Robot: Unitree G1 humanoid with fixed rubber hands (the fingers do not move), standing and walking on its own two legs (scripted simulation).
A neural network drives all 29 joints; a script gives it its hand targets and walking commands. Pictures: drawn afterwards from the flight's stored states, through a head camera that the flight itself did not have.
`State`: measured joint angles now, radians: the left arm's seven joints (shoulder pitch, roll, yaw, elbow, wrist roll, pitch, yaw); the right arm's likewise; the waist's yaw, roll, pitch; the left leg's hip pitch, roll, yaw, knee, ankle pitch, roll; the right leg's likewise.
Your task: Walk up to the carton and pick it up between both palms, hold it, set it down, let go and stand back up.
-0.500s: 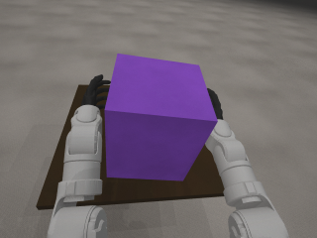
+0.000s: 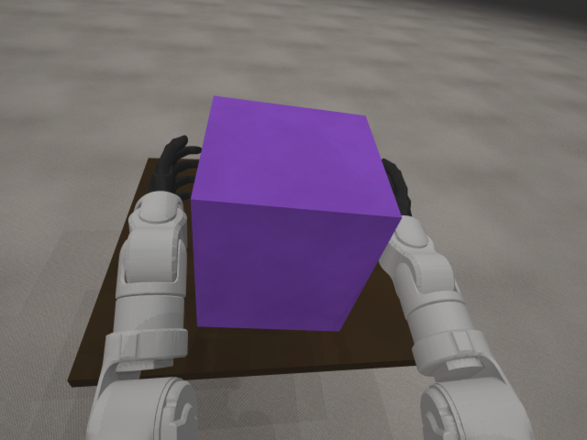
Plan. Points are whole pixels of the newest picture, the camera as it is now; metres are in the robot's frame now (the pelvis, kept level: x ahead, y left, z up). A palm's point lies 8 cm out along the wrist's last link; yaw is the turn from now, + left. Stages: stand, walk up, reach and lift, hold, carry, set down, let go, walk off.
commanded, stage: hold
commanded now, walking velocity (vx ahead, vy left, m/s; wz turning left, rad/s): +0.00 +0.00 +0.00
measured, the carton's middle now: (280, 221) +0.38 +0.01 +0.14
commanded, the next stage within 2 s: none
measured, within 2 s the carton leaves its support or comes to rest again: neither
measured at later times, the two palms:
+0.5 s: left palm (169, 197) +0.36 +0.15 +0.19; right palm (395, 221) +0.36 -0.15 +0.17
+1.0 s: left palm (170, 196) +0.37 +0.15 +0.19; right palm (395, 222) +0.36 -0.15 +0.16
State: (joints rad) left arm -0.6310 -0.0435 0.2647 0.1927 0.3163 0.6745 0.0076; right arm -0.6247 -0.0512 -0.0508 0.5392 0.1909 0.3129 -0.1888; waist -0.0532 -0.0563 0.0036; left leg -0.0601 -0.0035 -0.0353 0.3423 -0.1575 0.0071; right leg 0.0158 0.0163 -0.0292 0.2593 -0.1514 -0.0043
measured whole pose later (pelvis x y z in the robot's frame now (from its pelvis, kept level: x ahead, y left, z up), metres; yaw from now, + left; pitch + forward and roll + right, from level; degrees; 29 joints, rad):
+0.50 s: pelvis +0.00 +0.00 +0.00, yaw +0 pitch -7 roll -1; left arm -0.63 -0.05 0.26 0.20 0.33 0.65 0.00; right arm -0.61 -0.05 -0.04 0.53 0.18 0.30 -0.19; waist -0.07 -0.05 0.01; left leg -0.06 0.00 -0.04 0.34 -0.16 0.01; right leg 0.02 0.02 -0.04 0.25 -0.14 0.00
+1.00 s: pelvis +0.00 +0.00 +0.00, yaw +0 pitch -7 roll -1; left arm -0.63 -0.05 0.26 0.21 0.33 0.65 0.00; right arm -0.61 -0.05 -0.05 0.54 0.18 0.28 -0.19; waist -0.06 -0.05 0.01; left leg -0.07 0.00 -0.03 0.35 -0.16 0.01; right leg 0.01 0.02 -0.03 0.25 -0.14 0.00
